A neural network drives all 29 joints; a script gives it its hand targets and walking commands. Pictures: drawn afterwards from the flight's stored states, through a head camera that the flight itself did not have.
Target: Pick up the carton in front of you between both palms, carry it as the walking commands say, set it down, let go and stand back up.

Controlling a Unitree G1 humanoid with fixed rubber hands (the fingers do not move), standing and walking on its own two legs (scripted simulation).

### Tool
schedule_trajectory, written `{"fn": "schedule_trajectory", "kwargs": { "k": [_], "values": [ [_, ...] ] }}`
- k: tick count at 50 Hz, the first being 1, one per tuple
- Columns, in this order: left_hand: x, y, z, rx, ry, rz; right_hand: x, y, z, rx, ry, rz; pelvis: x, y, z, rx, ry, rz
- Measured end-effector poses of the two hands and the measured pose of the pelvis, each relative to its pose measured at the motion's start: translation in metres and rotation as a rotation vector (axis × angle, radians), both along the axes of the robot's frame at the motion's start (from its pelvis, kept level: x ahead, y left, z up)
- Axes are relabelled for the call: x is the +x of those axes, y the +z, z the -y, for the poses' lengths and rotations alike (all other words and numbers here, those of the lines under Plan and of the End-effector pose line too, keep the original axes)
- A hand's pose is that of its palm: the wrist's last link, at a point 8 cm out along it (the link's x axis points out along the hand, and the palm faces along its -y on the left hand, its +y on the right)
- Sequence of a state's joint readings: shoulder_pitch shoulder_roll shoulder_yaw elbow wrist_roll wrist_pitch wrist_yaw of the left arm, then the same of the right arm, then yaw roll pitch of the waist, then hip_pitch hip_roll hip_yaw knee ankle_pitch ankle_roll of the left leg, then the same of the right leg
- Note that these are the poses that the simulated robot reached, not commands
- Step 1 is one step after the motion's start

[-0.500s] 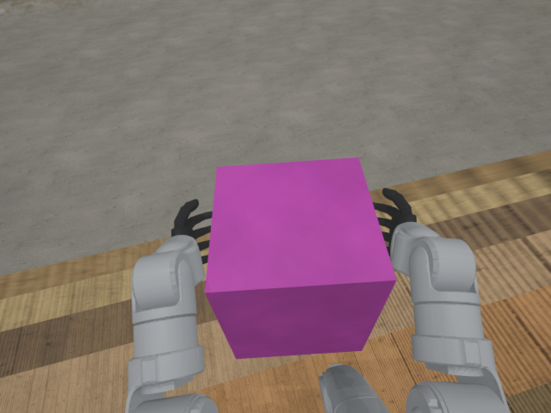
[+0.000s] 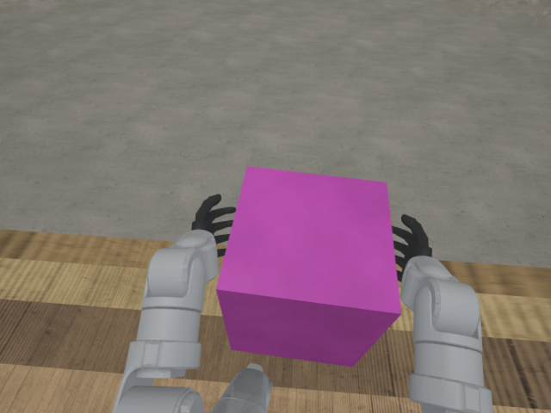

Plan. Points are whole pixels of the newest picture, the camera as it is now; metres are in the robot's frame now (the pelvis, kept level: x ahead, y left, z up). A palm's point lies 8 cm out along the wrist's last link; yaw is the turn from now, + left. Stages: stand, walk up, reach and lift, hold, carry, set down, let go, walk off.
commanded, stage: carry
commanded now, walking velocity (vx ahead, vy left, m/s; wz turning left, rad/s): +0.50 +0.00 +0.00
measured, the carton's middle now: (302, 272) +0.33 +0.04 +0.00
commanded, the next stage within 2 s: none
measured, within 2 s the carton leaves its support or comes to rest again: neither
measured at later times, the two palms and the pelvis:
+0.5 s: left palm (270, 178) +0.68 +0.16 -0.14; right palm (386, 193) +0.67 -0.14 -0.13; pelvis +0.37 +0.03 -0.19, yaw +0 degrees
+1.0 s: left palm (292, 144) +1.05 +0.15 -0.31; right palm (372, 157) +1.04 -0.15 -0.32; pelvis +0.74 +0.00 -0.40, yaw -2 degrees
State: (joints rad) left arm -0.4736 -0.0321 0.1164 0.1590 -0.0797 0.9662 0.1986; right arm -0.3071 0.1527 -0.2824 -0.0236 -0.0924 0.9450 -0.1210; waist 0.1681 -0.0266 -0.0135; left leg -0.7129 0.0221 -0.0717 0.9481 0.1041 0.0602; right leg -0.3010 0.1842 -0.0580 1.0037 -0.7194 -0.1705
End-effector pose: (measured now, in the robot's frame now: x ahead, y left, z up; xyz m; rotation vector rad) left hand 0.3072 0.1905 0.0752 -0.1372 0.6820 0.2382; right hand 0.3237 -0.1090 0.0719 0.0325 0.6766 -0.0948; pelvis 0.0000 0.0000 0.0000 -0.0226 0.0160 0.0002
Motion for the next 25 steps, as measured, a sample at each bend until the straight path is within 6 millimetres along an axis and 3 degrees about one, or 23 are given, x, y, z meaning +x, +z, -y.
{"fn": "schedule_trajectory", "kwargs": {
  "k": [5, 9, 14, 17, 21, 25],
  "values": [
    [0.097, -0.034, 0.009, 0.025, -0.068, 0.079, 0.074, -0.044, 0.009, 0.025, -0.065, 0.078, 0.083, -0.055, -0.022, -0.005, -0.002, -0.002],
    [0.172, -0.079, 0.020, 0.048, -0.157, 0.107, 0.132, -0.084, 0.020, 0.008, -0.141, 0.101, 0.151, -0.105, -0.038, 0.020, -0.001, -0.006],
    [0.227, -0.143, 0.030, 0.035, -0.193, -0.002, 0.177, -0.144, 0.028, 0.022, -0.184, -0.013, 0.212, -0.133, -0.050, 0.036, -0.019, -0.014],
    [0.255, -0.173, 0.028, 0.017, -0.173, -0.056, 0.210, -0.170, 0.027, 0.035, -0.190, -0.066, 0.250, -0.142, -0.050, 0.035, -0.025, -0.016],
    [0.305, -0.195, 0.023, 0.017, -0.145, -0.029, 0.273, -0.187, 0.023, 0.032, -0.158, -0.040, 0.304, -0.161, -0.041, 0.035, -0.014, -0.021],
    [0.369, -0.216, 0.028, 0.015, -0.136, 0.047, 0.344, -0.201, 0.028, 0.010, -0.133, 0.036, 0.368, -0.194, -0.026, 0.050, -0.002, -0.015]
  ]
}}
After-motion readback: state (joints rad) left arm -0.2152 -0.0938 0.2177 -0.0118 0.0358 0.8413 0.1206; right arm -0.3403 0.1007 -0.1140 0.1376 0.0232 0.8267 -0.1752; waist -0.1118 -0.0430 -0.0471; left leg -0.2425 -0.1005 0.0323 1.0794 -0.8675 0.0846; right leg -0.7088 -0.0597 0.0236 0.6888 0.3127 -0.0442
